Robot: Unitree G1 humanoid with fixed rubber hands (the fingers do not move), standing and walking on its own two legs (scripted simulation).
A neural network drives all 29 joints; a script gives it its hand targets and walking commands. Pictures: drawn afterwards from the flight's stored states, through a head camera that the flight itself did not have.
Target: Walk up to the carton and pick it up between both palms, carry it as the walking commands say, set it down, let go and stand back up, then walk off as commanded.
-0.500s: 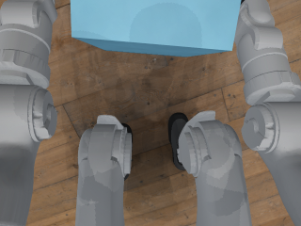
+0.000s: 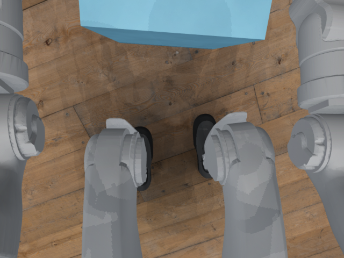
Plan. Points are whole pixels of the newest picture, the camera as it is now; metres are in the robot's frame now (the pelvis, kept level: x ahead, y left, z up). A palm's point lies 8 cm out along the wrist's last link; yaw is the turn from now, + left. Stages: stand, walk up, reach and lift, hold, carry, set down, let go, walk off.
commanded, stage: set down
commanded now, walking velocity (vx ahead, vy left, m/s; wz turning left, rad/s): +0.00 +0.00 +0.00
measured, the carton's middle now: out of the picture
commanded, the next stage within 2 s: let go in 1.02 s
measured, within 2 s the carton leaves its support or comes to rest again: neither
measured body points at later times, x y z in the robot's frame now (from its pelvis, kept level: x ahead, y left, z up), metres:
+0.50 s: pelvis +0.01 +0.00 +0.12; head +0.36 +0.00 +0.40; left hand +0.60 +0.23 +0.02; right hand +0.56 -0.21 +0.00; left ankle +0.10 +0.09 -0.37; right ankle +0.13 -0.11 -0.37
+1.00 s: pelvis +0.05 +0.00 +0.26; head +0.37 +0.01 +0.59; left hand +0.60 +0.23 +0.16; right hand +0.56 -0.22 +0.14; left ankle +0.10 +0.09 -0.37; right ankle +0.13 -0.11 -0.37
